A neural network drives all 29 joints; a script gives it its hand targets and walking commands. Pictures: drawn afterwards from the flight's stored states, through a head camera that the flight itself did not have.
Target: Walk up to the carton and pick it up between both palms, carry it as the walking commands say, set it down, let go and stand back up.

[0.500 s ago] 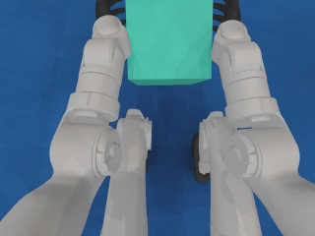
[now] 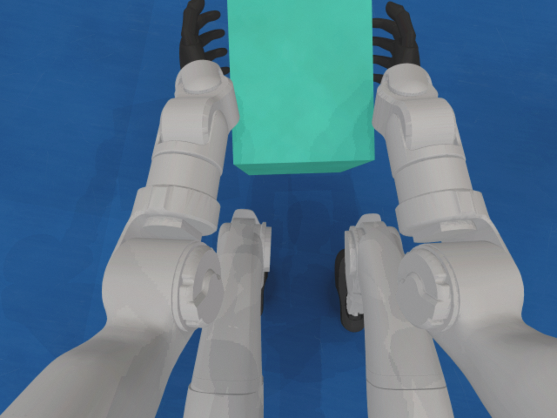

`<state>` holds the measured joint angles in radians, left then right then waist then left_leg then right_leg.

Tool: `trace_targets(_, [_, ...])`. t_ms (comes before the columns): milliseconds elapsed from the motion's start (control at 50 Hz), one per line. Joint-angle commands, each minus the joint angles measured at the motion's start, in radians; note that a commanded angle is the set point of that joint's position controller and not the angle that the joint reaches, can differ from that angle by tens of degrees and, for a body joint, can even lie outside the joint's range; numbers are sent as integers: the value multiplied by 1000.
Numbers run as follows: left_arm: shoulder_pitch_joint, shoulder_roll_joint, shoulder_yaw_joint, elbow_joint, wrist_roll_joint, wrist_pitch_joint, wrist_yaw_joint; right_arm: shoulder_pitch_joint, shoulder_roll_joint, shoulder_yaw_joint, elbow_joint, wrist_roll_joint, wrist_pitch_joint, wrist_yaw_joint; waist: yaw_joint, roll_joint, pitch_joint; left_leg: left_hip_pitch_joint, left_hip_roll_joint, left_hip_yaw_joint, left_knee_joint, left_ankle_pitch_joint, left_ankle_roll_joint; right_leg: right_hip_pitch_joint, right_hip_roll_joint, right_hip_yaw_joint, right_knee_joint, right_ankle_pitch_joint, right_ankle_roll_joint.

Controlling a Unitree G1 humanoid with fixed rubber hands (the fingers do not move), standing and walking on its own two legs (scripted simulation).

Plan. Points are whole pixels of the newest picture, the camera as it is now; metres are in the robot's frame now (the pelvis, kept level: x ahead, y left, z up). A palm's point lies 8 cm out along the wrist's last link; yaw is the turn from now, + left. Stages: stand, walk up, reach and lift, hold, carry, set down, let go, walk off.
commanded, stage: reach and lift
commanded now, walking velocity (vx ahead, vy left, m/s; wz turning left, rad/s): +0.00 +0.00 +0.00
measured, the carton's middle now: (295, 71) +0.56 +0.02 -0.12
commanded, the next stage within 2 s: none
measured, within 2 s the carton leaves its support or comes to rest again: neither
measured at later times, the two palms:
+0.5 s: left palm (180, 55) +0.49 +0.13 +0.04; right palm (429, 55) +0.49 -0.11 +0.03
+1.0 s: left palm out of the picture +0.47 +0.12 +0.15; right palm out of the picture +0.47 -0.12 +0.14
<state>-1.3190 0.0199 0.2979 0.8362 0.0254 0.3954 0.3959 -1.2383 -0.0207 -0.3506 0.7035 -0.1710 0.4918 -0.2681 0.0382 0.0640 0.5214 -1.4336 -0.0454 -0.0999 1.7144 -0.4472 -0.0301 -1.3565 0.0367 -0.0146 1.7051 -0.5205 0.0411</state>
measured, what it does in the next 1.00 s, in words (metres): rises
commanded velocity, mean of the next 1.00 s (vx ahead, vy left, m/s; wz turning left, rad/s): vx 0.00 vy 0.00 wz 0.00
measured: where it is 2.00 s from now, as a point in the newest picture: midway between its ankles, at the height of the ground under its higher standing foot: (301, 299)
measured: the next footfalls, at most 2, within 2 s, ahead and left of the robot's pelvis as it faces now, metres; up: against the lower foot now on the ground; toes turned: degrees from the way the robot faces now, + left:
none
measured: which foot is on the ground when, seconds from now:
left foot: down 0.00-1.00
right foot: down 0.00-1.00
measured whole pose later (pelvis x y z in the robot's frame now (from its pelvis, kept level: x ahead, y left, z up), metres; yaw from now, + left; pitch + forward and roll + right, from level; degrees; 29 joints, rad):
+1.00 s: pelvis +0.07 -0.01 +0.14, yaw +2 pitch +12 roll -3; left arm -0.80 -0.19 0.44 0.80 0.22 0.37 0.34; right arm -0.79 0.15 -0.46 0.78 -0.37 0.43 -0.16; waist 0.00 0.06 0.01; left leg -0.99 -0.03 -0.12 1.16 -0.38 -0.03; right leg -0.92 0.04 -0.01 1.13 -0.43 0.02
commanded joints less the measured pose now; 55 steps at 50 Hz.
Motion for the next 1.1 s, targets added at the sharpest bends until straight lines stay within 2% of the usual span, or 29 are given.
trace_targets(0, [-648,-1314,-455,-164,-83,27,-502,-838,1160,445,-187,217,-94,411,-107,-13,-2262,769,-117,82,-297,105,4,322,144,-24,-305,109,-44])
trace_targets(40, [-651,-1320,-480,-205,-96,25,-501,-800,1176,449,-195,216,-93,409,-124,-16,-2310,815,-118,79,-305,133,3,373,145,-21,-324,139,-44])
trace_targets(80, [-635,-1340,-482,-190,-92,24,-502,-816,1163,451,-222,218,-102,412,-116,-1,-2305,843,-119,79,-323,133,-1,379,146,-18,-337,135,-49])
trace_targets(120, [-631,-1323,-466,-170,-85,23,-503,-780,1170,430,-165,194,-94,413,-137,-18,-2243,821,-116,72,-341,93,0,360,143,-17,-357,105,-46])
trace_targets(180, [-622,-1351,-521,-237,-113,20,-500,-794,1167,479,-252,227,-103,412,-133,-9,-2341,905,-120,70,-357,173,-2,447,145,-15,-372,177,-46])
trace_targets(200, [-615,-1331,-516,-236,-112,16,-502,-782,1180,491,-246,232,-102,411,-118,-23,-2342,890,-117,78,-354,190,0,470,144,-8,-382,186,-42])
trace_targets(220, [-593,-1333,-515,-217,-104,18,-500,-740,1181,475,-208,215,-97,410,-130,-16,-2310,897,-115,68,-368,179,-1,459,142,-5,-390,178,-44])
trace_targets(240, [-583,-1319,-496,-205,-88,19,-499,-736,1183,467,-181,212,-94,413,-113,-24,-2260,880,-113,71,-381,146,-2,438,144,-6,-393,146,-43])
trace_targets(260, [-629,-1344,-555,-276,-125,16,-500,-774,1185,496,-257,240,-103,413,-135,-8,-2336,939,-115,60,-387,172,-2,491,143,-4,-401,184,-46])
trace_targets(280, [-597,-1336,-528,-221,-112,21,-498,-796,1168,492,-256,238,-104,412,-116,-14,-2287,916,-112,58,-393,153,0,473,140,1,-409,159,-46])
trace_targets(300, [-593,-1334,-531,-250,-118,20,-496,-793,1187,514,-280,247,-99,410,-121,-36,-2339,961,-113,56,-400,163,5,511,141,-3,-417,172,-42])
trace_targets(360, [-610,-1334,-516,-221,-106,20,-500,-750,1171,464,-192,210,-96,410,-142,-22,-2213,926,-109,58,-438,97,-1,491,132,8,-462,109,-50])
trace_targets(420, [-587,-1351,-505,-189,-90,20,-499,-722,1175,430,-152,195,-97,418,-141,10,-2148,963,-102,43,-475,68,-2,462,132,3,-480,87,-53])
trace_targets(480, [-529,-1346,-464,-134,-65,16,-503,-702,1191,428,-155,187,-102,423,-123,-26,-2093,957,-104,51,-499,59,5,483,130,6,-509,72,-50])
trace_targets(500, [-515,-1329,-435,-85,-36,18,-507,-641,1191,370,-56,148,-96,427,-136,-17,-1974,909,-100,53,-519,20,3,437,129,2,-522,34,-49])
trace_targets(540, [-487,-1366,-452,-135,-42,9,-508,-629,1200,391,-125,162,-109,433,-138,0,-2036,976,-102,48,-526,93,3,479,133,2,-526,109,-53])
trace_targets(580, [-466,-1345,-433,-127,-33,-2,-511,-593,1216,381,-90,150,-112,436,-128,-17,-1933,939,-98,52,-541,101,9,486,128,15,-551,113,-51])
trace_targets(600, [-452,-1358,-441,-121,-39,-3,-512,-587,1214,383,-116,145,-116,433,-151,-19,-1930,957,-96,47,-547,105,9,509,127,14,-562,125,-50])
trace_targets(620, [-443,-1351,-427,-120,-25,-6,-514,-523,1219,350,-51,120,-113,431,-161,-11,-1851,928,-97,53,-560,104,8,511,122,21,-587,123,-51])
trace_targets(680, [-289,-1366,-352,14,47,-4,-515,-439,1223,293,1,84,-123,437,-138,15,-1623,902,-92,54,-608,98,11,457,119,24,-620,117,-55])
trace_targets(700, [-296,-1354,-341,0,52,-11,-515,-422,1227,277,12,73,-129,441,-146,13,-1542,889,-90,48,-623,98,12,443,118,21,-633,124,-51])
trace_targets(720, [-258,-1353,-306,61,74,-7,-517,-378,1210,232,61,40,-129,438,-153,13,-1418,845,-88,51,-648,76,11,434,113,22,-660,103,-55])
trace_targets(760, [-238,-1328,-301,17,86,-23,-519,-288,1253,215,90,11,-132,434,-154,-11,-1364,852,-83,53,-686,88,15,509,106,27,-694,136,-47])
trace_targets(840, [-105,-1289,-212,115,160,-24,-526,-267,1238,180,91,-16,-145,440,-93,-35,-1240,867,-78,55,-754,69,25,520,105,33,-759,103,-44])
trace_targets(900, [-97,-1307,-270,32,137,-43,-536,-176,1259,199,80,-28,-153,442,-123,-28,-1283,935,-83,57,-781,179,19,611,106,43,-804,200,-44])
trace_targets(980, [-26,-1310,-301,20,141,-56,-539,-117,1281,239,46,-16,-164,440,-115,-37,-1279,993,-82,53,-827,273,23,693,107,59,-854,294,-37])
trace_targets(1000, [-16,-1303,-303,14,140,-59,-540,-87,1288,239,62,-20,-162,439,-129,-45,-1254,996,-79,49,-840,277,24,698,104,56,-865,305,-34])
trace_targets(1040, [17,-1345,-377,-40,104,-71,-547,-128,1293,339,-76,20,-185,436,-119,-55,-1377,1056,-89,46,-835,383,20,798,106,67,-875,413,-31])
trace_targets(1080, [45,-1350,-400,-51,97,-72,-545,-117,1286,386,-101,36,-182,432,-119,-52,-1373,1068,-88,40,-855,432,20,836,103,71,-894,467,-27])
